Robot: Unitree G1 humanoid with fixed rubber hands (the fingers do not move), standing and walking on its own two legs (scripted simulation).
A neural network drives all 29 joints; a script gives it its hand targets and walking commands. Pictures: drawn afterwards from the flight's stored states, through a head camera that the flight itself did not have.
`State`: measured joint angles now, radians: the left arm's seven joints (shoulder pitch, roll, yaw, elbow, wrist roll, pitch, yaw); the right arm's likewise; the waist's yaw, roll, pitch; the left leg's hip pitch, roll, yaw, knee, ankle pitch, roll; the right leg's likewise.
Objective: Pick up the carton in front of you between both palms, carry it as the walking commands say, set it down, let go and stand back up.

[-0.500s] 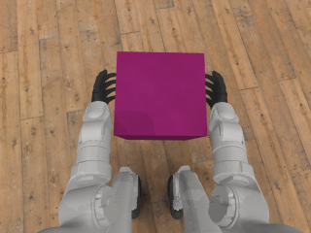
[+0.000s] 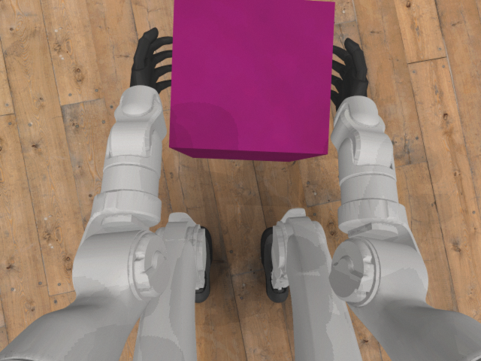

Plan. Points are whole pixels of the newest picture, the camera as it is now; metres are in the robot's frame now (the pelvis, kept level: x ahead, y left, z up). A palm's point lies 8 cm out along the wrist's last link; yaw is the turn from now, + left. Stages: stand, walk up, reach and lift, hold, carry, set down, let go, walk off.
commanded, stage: set down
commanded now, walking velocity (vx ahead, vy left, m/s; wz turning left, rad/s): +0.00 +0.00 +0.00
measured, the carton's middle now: (246, 98) +0.50 -0.02 -0.18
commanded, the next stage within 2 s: none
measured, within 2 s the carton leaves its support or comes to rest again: rests again in 0.86 s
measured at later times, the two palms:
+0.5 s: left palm (173, 94) +0.54 +0.12 -0.26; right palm (321, 107) +0.51 -0.18 -0.26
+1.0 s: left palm (177, 98) +0.54 +0.12 -0.29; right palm (319, 109) +0.51 -0.18 -0.29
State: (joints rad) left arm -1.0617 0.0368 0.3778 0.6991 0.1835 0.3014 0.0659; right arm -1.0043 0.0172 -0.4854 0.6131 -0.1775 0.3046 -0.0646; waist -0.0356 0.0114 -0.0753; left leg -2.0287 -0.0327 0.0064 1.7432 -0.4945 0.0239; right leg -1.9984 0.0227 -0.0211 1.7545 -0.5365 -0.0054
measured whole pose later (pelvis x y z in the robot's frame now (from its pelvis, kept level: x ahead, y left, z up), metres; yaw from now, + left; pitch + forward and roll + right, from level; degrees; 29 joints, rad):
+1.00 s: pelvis -0.01 +0.00 -0.13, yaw -1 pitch +37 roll -1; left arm -1.46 0.27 0.17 1.05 -0.02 0.21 0.09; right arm -1.37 -0.21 -0.31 0.94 0.06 0.21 -0.13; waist -0.05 -0.01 0.32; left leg -2.30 -0.03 0.00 2.21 -0.55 0.02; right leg -2.26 0.06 -0.03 2.22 -0.60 0.01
